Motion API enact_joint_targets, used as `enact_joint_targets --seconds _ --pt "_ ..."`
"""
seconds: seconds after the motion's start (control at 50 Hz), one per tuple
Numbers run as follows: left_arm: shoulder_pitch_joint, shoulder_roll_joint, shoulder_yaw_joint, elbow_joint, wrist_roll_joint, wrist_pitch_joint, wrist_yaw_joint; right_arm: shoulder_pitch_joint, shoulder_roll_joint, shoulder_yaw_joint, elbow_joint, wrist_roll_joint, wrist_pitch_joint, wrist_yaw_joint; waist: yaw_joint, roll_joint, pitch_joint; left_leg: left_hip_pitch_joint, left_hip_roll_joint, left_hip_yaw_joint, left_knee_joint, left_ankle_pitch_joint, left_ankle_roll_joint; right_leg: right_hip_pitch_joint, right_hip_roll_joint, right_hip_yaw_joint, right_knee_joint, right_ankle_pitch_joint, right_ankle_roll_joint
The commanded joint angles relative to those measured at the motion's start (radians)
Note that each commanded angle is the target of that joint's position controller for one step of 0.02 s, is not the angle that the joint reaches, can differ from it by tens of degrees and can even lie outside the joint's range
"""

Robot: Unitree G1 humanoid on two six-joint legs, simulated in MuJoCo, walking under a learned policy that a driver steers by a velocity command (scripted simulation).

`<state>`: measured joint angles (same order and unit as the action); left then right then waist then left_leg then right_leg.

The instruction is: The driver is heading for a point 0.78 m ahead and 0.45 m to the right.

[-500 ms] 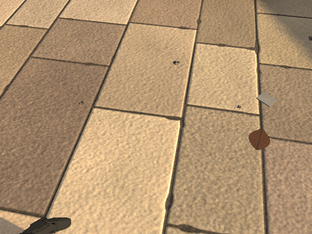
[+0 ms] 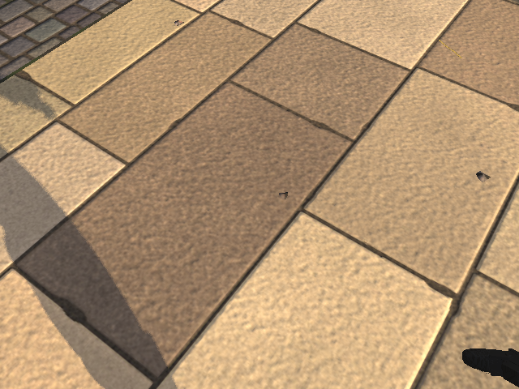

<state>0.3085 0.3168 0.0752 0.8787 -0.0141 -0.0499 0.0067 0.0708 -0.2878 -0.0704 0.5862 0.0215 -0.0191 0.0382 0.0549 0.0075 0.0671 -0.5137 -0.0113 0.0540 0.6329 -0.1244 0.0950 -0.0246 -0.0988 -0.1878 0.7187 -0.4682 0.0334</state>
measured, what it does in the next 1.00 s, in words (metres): walks ahead, turning right: right foot, then left foot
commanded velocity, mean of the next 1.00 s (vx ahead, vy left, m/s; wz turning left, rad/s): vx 0.50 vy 0.00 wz -0.38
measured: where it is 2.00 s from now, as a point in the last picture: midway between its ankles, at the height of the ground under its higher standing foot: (399, 225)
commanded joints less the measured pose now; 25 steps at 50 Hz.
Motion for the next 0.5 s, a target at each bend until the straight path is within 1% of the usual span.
enact_joint_targets --seconds 0.02,0.04,0.06,0.08,0.1,0.12,0.14,0.16,0.2,0.24,0.28,0.3,0.34,0.4,0.42,0.44,0.46,0.48,0.5 --pt "-0.004 0.134 0.003 -0.095 -0.025 -0.061 -0.024 0.349 -0.197 -0.06 0.008 -0.008 -0.016 -0.013 -0.182 0.118 -0.425 0.882 0.392 -0.788 -0.328 -0.207 0.28 -0.709 0.061 0.261 0.683 -0.086 -0.041" --pt "-0.088 0.14 0.005 -0.123 -0.052 -0.069 -0.03 0.312 -0.169 -0.048 0.021 -0.018 -0.028 -0.011 -0.177 0.098 -0.28 0.756 0.359 -0.616 -0.326 -0.136 0.235 -0.751 0.023 0.248 0.662 -0.024 -0.059" --pt "-0.105 0.12 0.0 -0.12 -0.039 -0.069 -0.024 0.25 -0.146 -0.039 0.032 -0.018 -0.038 -0.009 -0.13 0.02 -0.188 0.601 0.313 -0.481 -0.336 -0.031 0.191 -0.713 -0.029 0.247 0.571 0.061 -0.062" --pt "-0.105 0.121 0.005 -0.107 -0.018 -0.06 -0.019 0.197 -0.109 -0.028 0.035 -0.024 -0.047 -0.01 -0.097 0.03 -0.147 0.497 0.276 -0.391 -0.356 0.051 0.167 -0.661 -0.058 0.253 0.501 0.114 -0.057" --pt "-0.06 0.113 0.006 -0.089 -0.016 -0.044 -0.02 0.167 -0.095 -0.022 0.035 -0.033 -0.054 -0.012 -0.065 0.048 -0.125 0.422 0.258 -0.333 -0.396 0.086 0.157 -0.599 -0.074 0.262 0.485 0.162 -0.051" --pt "-0.03 0.1 0.005 -0.074 -0.017 -0.03 -0.019 0.157 -0.095 -0.023 0.043 -0.035 -0.064 -0.013 -0.05 0.064 -0.121 0.377 0.258 -0.3 -0.428 0.121 0.165 -0.563 -0.074 0.265 0.467 0.183 -0.04" --pt "-0.015 0.084 0.003 -0.064 -0.016 -0.016 -0.017 0.153 -0.094 -0.023 0.056 -0.034 -0.075 -0.013 -0.039 0.052 -0.107 0.352 0.252 -0.25 -0.451 0.157 0.163 -0.557 -0.072 0.267 0.445 0.202 -0.029" --pt "-0.03 0.074 0.002 -0.066 -0.016 -0.006 -0.014 0.155 -0.098 -0.026 0.069 -0.036 -0.084 -0.015 -0.038 0.043 -0.084 0.34 0.245 -0.203 -0.472 0.173 0.155 -0.58 -0.067 0.277 0.414 0.241 -0.02" --pt "-0.081 0.063 0.003 -0.078 -0.015 0.001 -0.009 0.169 -0.099 -0.028 0.093 -0.043 -0.091 -0.024 -0.052 0.029 -0.048 0.358 0.228 -0.123 -0.493 0.208 0.132 -0.65 -0.05 0.3 0.327 0.343 -0.006" --pt "-0.111 0.051 0.002 -0.086 -0.011 -0.005 -0.015 0.178 -0.099 -0.026 0.109 -0.044 -0.092 -0.032 -0.062 0.032 -0.039 0.384 0.208 -0.052 -0.503 0.218 0.103 -0.666 -0.03 0.304 0.21 0.473 -0.005" --pt "-0.155 0.036 -0.002 -0.098 -0.009 -0.012 -0.025 0.176 -0.106 -0.026 0.12 -0.041 -0.092 -0.038 -0.079 0.036 -0.025 0.395 0.194 0.008 -0.517 0.212 0.076 -0.643 -0.013 0.271 0.089 0.582 -0.011" --pt "-0.186 0.026 -0.007 -0.108 -0.009 -0.014 -0.031 0.185 -0.111 -0.026 0.129 -0.039 -0.091 -0.041 -0.093 0.035 -0.012 0.407 0.198 0.027 -0.525 0.213 0.067 -0.638 -0.007 0.248 0.04 0.613 -0.016" --pt "-0.243 0.009 -0.016 -0.133 -0.007 -0.016 -0.041 0.221 -0.119 -0.03 0.155 -0.033 -0.085 -0.046 -0.121 0.027 0.015 0.464 0.218 0.053 -0.523 0.24 0.059 -0.657 0.0 0.224 -0.033 0.627 -0.029" --pt "-0.307 0.002 -0.023 -0.179 -0.006 -0.017 -0.062 0.266 -0.131 -0.036 0.188 -0.022 -0.061 -0.051 -0.143 0.022 0.034 0.606 0.261 0.077 -0.464 0.353 0.057 -0.725 0.016 0.188 -0.097 0.538 -0.058" --pt "-0.319 0.005 -0.022 -0.194 -0.005 -0.018 -0.071 0.268 -0.137 -0.038 0.193 -0.019 -0.05 -0.054 -0.139 0.028 0.031 0.644 0.273 0.085 -0.431 0.428 0.053 -0.731 0.027 0.167 -0.109 0.487 -0.07" --pt "-0.314 0.012 -0.019 -0.206 -0.006 -0.018 -0.077 0.258 -0.148 -0.041 0.192 -0.017 -0.041 -0.059 -0.124 0.041 0.016 0.666 0.277 0.099 -0.383 0.566 0.044 -0.703 0.049 0.14 -0.119 0.433 -0.087" --pt "-0.294 0.026 -0.012 -0.213 -0.006 -0.015 -0.081 0.249 -0.162 -0.044 0.189 -0.016 -0.032 -0.065 -0.104 0.066 -0.015 0.681 0.279 0.113 -0.321 0.746 0.033 -0.648 0.081 0.106 -0.115 0.379 -0.106" --pt "-0.25 0.047 -0.001 -0.212 -0.006 -0.01 -0.082 0.241 -0.177 -0.047 0.186 -0.014 -0.024 -0.073 -0.073 0.094 -0.057 0.688 0.279 0.123 -0.235 0.918 0.021 -0.574 0.117 0.076 -0.102 0.323 -0.127" --pt "-0.153 0.084 0.018 -0.198 -0.008 -0.006 -0.079 0.23 -0.189 -0.049 0.183 -0.015 -0.016 -0.079 -0.016 0.104 -0.116 0.665 0.269 0.132 -0.094 1.009 0.006 -0.444 0.152 0.064 -0.102 0.291 -0.154"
